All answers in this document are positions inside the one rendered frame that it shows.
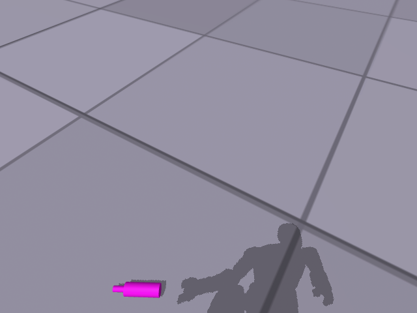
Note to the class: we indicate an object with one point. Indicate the bottle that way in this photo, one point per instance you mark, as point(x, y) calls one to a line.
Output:
point(140, 289)

